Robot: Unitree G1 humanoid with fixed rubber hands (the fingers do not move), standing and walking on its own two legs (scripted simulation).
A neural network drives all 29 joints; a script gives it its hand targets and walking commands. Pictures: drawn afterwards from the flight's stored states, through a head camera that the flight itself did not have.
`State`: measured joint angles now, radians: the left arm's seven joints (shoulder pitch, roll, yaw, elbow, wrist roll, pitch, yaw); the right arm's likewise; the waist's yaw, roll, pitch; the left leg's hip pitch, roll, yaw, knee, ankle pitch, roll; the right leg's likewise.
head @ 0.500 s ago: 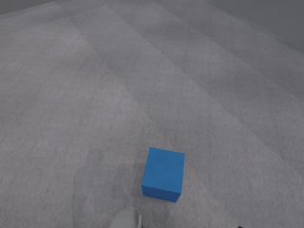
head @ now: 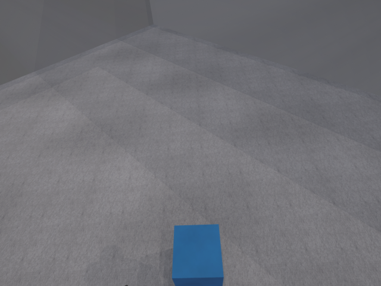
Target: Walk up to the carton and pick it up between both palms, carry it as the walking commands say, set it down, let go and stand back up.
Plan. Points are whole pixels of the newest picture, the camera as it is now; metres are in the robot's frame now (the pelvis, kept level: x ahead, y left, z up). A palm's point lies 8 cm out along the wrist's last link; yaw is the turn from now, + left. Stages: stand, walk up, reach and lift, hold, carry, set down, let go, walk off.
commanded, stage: walk up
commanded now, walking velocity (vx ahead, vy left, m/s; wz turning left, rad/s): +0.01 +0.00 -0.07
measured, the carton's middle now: (198, 259) +0.38 +0.02 -0.65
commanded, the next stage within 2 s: none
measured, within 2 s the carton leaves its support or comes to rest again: neither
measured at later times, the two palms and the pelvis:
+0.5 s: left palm out of the picture -0.02 +0.19 -0.15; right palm out of the picture -0.02 -0.20 -0.15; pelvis +0.01 -0.01 +0.00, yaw +0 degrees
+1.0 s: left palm out of the picture +0.03 +0.22 -0.14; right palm out of the picture -0.03 -0.21 -0.15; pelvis +0.00 +0.00 +0.00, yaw -3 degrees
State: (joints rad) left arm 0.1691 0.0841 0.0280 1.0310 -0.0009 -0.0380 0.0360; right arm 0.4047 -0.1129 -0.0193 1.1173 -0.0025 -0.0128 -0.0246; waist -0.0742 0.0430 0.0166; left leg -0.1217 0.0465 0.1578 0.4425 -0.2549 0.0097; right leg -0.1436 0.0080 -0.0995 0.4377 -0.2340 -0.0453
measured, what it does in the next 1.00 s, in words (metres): stands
